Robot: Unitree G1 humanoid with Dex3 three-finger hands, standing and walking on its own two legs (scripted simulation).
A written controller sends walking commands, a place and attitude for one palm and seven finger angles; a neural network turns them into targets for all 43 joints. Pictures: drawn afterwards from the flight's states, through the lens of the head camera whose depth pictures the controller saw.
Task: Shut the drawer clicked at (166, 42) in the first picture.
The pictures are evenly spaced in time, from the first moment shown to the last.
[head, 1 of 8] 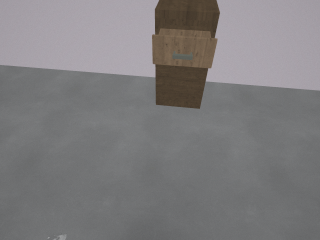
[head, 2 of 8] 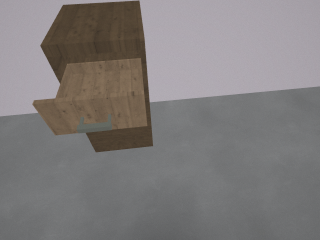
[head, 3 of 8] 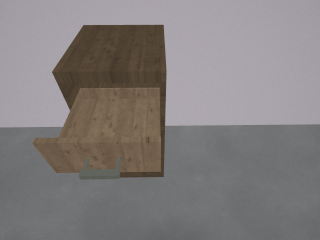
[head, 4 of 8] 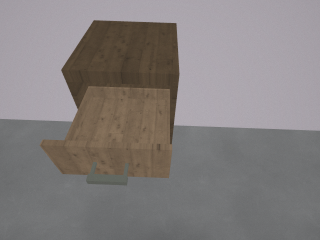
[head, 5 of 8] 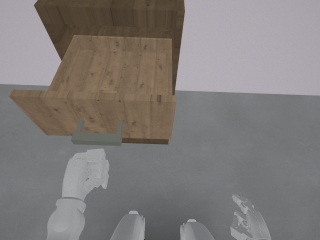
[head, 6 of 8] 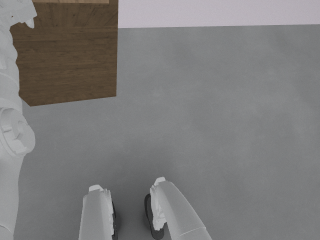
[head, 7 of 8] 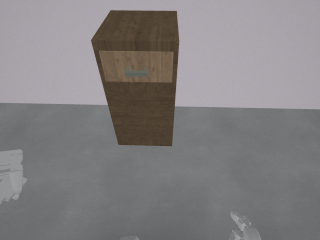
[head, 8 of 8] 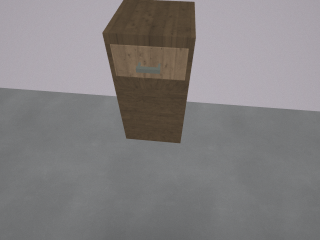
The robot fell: no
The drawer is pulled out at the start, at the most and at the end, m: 0.29 0.29 0.00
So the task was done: yes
